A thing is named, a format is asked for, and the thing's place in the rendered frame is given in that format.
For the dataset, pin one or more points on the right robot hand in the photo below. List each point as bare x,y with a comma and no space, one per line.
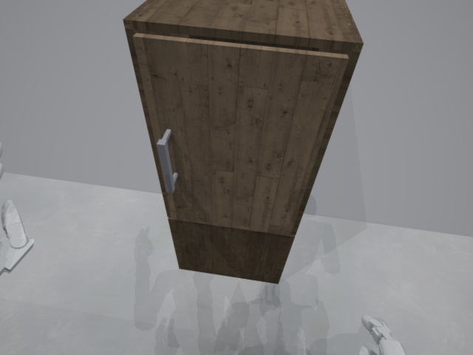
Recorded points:
383,338

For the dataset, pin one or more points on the left robot hand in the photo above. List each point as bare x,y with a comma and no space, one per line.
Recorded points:
14,249

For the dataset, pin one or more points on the handle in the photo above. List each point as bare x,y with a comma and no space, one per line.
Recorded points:
165,162

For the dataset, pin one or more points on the cupboard door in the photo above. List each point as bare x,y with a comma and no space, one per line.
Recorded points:
246,125

